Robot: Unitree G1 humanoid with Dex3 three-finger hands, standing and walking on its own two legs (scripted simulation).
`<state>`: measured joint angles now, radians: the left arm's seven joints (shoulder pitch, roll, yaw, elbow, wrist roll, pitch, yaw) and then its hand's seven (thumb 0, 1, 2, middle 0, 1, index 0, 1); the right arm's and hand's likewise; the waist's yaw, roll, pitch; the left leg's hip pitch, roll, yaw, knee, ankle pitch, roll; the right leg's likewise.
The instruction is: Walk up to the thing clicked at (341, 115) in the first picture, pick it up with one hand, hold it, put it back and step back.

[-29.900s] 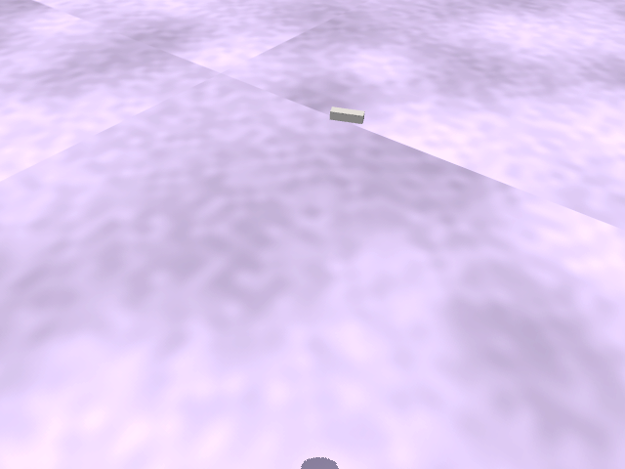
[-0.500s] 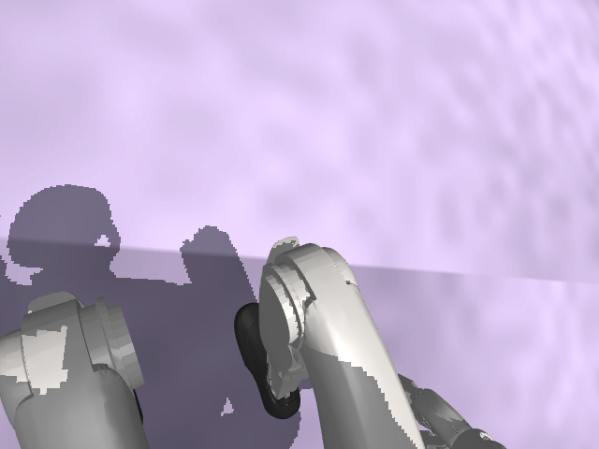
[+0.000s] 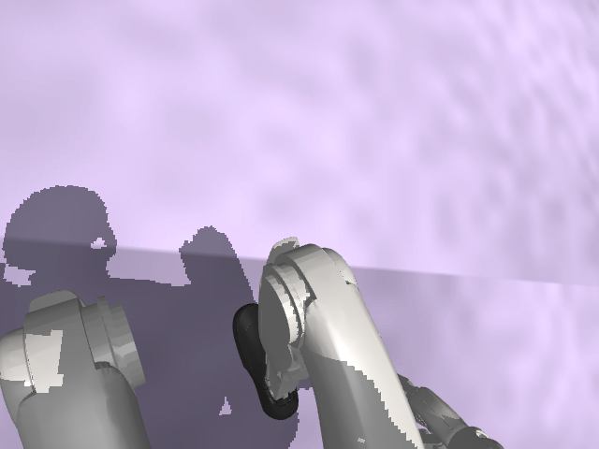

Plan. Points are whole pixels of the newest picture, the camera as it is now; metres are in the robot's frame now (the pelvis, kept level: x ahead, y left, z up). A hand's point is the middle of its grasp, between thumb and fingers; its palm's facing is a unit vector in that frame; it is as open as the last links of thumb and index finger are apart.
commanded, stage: withdraw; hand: left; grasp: from above
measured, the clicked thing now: out of the picture +0.42 +0.37 -0.28
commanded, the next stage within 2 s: home in 0.96 s
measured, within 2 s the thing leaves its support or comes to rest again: neither
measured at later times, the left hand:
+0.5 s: hand out of the picture +0.43 +0.39 -0.14, palm faces -0.33 -0.09 -0.94, open 14.0 cm
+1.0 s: hand out of the picture +0.41 +0.37 -0.12, palm faces -0.48 -0.13 -0.87, open 13.9 cm
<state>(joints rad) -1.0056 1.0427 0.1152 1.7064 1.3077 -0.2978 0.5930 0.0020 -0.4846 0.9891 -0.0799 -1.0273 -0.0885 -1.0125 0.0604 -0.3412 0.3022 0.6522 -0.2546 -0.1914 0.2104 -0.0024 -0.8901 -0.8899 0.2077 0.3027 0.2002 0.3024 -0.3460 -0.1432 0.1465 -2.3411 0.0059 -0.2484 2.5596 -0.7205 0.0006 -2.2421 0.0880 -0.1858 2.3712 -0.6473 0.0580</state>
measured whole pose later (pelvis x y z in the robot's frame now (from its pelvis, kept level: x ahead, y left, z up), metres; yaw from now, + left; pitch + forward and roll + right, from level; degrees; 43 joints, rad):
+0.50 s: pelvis +0.01 +0.00 +0.02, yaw +3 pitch +33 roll -12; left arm -0.88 0.87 0.12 1.30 1.19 -0.15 0.40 0.00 -0.49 0.99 -0.09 -1.01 -0.09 -1.00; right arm 0.14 -0.30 0.14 0.71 -0.16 -0.12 0.24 0.00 -0.90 -0.89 0.21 0.30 0.20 0.30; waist -0.24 -0.02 -0.02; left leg -2.35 -0.01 -0.19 2.47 -0.71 0.00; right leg -2.25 0.06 -0.14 2.33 -0.68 0.05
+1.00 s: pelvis -0.01 -0.01 +0.04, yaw +6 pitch +31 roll -10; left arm -0.96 0.88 0.08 1.40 1.24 -0.34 0.25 0.00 -0.49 1.00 -0.10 -1.01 -0.10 -1.00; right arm 0.16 -0.34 0.15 0.67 -0.13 0.01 0.12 0.00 -0.90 -0.89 0.21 0.30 0.20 0.30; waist -0.24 -0.02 0.00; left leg -2.30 -0.01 -0.15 2.38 -0.64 0.00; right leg -2.21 0.05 -0.11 2.27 -0.62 0.04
